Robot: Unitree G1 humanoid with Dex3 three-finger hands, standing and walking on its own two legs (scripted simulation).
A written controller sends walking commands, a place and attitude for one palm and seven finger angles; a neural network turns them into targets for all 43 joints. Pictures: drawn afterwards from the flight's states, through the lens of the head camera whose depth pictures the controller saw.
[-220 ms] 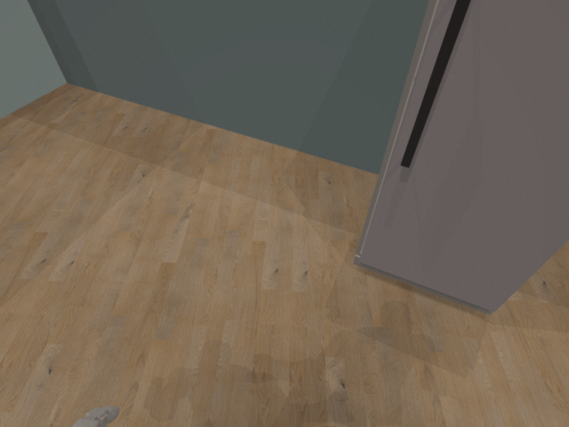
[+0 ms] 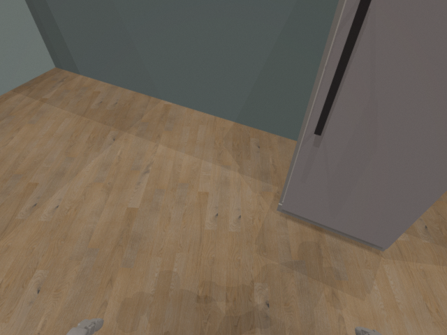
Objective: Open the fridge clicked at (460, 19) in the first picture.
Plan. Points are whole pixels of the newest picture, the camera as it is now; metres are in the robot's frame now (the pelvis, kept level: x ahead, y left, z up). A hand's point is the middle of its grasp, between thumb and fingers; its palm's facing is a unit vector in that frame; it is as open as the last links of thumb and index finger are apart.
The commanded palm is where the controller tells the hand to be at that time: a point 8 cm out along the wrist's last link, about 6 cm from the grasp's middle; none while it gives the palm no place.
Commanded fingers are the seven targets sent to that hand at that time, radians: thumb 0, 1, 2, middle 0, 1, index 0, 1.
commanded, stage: stand and wait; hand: left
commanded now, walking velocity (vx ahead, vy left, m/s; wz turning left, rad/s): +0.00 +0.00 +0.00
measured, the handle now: (340, 69) +0.80 -0.29 +0.10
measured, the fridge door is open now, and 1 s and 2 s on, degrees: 0 0 0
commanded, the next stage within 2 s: look at it before walking up in 0.66 s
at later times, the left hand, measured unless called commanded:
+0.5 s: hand out of the picture +0.05 +0.25 -0.15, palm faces -0.03 -0.94 -0.34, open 7.3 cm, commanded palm none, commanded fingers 0.00 0.90 0.90 -0.20 -0.30 -0.20 -0.30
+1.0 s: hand out of the picture +0.05 +0.24 -0.15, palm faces -0.04 -0.94 -0.33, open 7.3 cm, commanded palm none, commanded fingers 0.00 0.90 0.90 -0.20 -0.30 -0.20 -0.30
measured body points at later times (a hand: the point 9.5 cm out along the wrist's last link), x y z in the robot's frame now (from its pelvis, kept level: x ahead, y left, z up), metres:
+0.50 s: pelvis -0.02 +0.00 +0.01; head -0.02 +0.00 +0.45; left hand +0.05 +0.30 -0.13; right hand +0.05 -0.30 -0.13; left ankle -0.01 +0.12 -0.74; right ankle -0.01 -0.12 -0.74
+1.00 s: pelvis -0.02 +0.00 +0.01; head -0.02 +0.00 +0.46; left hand +0.06 +0.29 -0.13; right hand +0.05 -0.30 -0.13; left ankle -0.01 +0.12 -0.74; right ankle -0.01 -0.12 -0.74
